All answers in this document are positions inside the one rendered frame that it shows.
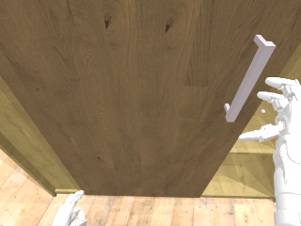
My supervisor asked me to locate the handle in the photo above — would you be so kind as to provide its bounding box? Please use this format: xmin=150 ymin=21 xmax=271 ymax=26
xmin=224 ymin=35 xmax=276 ymax=122

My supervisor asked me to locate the right robot forearm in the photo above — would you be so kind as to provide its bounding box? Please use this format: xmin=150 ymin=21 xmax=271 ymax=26
xmin=273 ymin=135 xmax=301 ymax=226

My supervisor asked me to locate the wardrobe door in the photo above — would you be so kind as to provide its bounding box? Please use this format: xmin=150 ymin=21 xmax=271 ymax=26
xmin=0 ymin=0 xmax=301 ymax=198
xmin=0 ymin=75 xmax=81 ymax=189

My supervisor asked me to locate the left robot hand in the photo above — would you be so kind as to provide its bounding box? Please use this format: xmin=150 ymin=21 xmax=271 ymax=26
xmin=52 ymin=190 xmax=87 ymax=226

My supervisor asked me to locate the right robot hand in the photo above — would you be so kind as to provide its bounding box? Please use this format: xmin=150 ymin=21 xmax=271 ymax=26
xmin=238 ymin=77 xmax=301 ymax=142

